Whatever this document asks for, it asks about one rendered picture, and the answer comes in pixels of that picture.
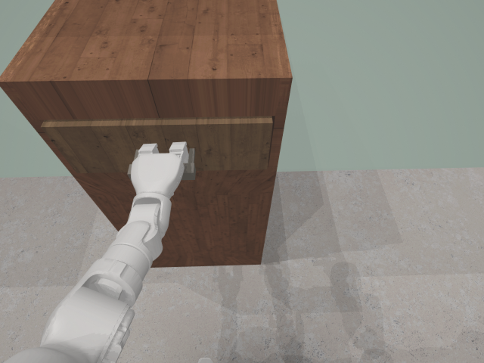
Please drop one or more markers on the drawer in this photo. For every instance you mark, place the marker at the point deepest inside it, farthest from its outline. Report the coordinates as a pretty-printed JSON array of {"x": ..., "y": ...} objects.
[{"x": 109, "y": 145}]

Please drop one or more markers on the robot left upper arm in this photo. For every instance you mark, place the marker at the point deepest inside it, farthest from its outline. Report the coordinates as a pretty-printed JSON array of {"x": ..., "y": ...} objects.
[{"x": 91, "y": 328}]

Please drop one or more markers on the cabinet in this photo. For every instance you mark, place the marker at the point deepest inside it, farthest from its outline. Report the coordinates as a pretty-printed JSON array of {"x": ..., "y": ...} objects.
[{"x": 124, "y": 59}]

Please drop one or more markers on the robot left forearm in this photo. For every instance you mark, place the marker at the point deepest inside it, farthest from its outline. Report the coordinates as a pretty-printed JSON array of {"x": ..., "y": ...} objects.
[{"x": 121, "y": 270}]

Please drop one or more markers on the robot left hand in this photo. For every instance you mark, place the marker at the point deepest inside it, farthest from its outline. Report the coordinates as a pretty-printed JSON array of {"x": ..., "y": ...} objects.
[{"x": 159, "y": 173}]

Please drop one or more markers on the handle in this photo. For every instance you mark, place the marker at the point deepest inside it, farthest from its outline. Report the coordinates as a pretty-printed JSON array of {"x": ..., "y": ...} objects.
[{"x": 189, "y": 171}]

